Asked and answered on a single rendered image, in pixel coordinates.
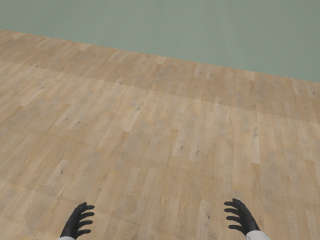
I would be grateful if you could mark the right robot forearm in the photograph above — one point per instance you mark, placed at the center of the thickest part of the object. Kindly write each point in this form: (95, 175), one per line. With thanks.
(256, 235)

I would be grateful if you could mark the left robot hand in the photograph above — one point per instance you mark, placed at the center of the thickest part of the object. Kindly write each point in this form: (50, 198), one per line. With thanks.
(73, 224)

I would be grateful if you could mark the right robot hand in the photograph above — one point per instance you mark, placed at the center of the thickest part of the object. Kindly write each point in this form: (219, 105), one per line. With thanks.
(245, 217)

